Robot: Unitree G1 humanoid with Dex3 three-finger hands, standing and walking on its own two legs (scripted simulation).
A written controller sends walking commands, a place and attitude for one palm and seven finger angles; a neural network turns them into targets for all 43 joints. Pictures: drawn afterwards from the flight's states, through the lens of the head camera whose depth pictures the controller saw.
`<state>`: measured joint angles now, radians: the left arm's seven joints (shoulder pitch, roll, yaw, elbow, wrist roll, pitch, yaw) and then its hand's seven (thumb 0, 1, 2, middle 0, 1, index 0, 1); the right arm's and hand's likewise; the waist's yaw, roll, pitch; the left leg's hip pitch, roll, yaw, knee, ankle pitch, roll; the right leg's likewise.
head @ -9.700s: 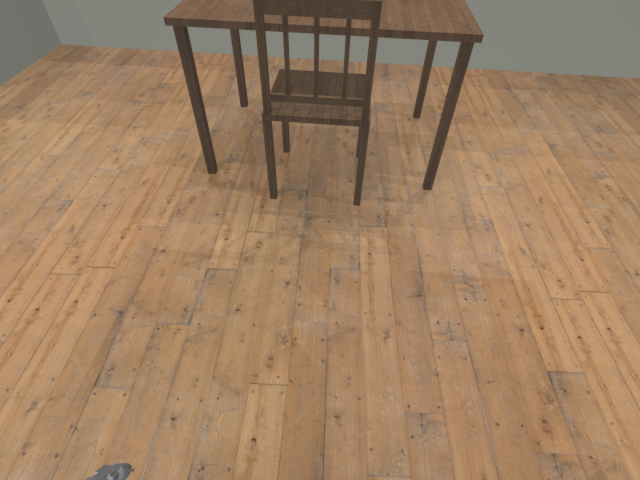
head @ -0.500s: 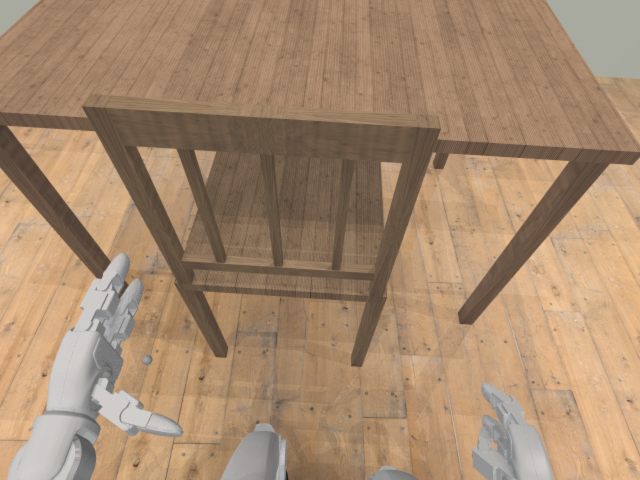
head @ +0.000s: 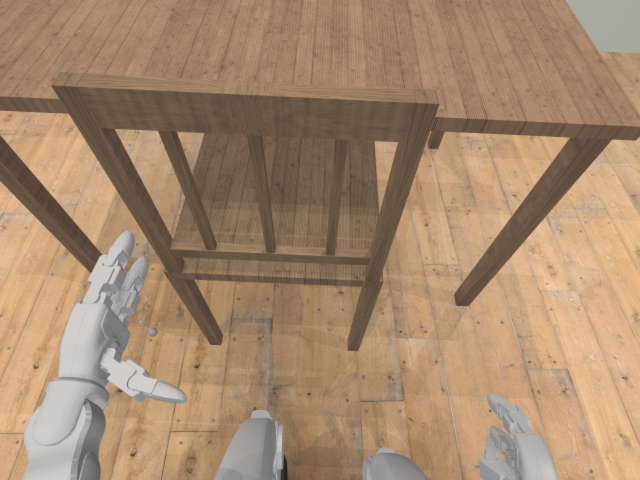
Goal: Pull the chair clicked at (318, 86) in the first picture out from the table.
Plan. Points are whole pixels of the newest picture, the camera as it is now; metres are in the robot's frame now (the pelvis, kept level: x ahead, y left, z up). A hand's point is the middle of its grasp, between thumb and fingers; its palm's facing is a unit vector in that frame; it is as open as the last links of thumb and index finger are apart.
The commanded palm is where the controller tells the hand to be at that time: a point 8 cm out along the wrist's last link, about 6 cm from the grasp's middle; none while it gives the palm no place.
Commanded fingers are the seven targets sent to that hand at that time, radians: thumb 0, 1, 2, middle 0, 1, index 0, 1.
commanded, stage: aim the fingers beside a spindle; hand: left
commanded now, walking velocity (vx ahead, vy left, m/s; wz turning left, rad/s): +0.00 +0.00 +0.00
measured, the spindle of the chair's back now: (264, 201) +0.50 +0.11 +0.00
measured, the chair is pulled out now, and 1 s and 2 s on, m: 0.00 0.00 0.00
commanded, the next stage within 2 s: none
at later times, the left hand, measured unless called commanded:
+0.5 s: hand (173, 298) +0.33 +0.20 +0.01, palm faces +0.01 -1.00 -0.04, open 16.9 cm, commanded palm +0.31 +0.25 +0.02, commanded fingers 0.00 -0.50 0.30 -0.06 -0.08 -0.06 -0.08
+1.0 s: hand (188, 280) +0.36 +0.19 +0.00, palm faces +0.00 -1.00 -0.05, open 16.9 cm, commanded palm +0.34 +0.24 +0.00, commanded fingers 0.00 -0.50 0.30 -0.06 -0.08 -0.06 -0.08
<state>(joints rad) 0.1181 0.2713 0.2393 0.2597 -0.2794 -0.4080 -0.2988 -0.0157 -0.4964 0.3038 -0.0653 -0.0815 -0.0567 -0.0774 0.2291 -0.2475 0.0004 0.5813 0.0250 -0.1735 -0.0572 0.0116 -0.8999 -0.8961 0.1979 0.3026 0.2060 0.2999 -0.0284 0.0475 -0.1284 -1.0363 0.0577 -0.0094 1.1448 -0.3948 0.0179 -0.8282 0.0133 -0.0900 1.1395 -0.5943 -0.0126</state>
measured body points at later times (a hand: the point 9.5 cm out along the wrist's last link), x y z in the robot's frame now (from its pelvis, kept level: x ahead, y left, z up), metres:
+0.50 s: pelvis -0.01 +0.01 -0.01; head +0.09 +0.02 +0.42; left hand +0.32 +0.26 +0.02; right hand +0.14 -0.25 -0.11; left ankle +0.08 +0.11 -0.65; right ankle -0.02 -0.12 -0.65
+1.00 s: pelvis +0.00 +0.01 -0.02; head +0.11 +0.02 +0.41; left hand +0.35 +0.25 +0.01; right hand +0.12 -0.25 -0.13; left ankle +0.08 +0.11 -0.65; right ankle -0.02 -0.12 -0.65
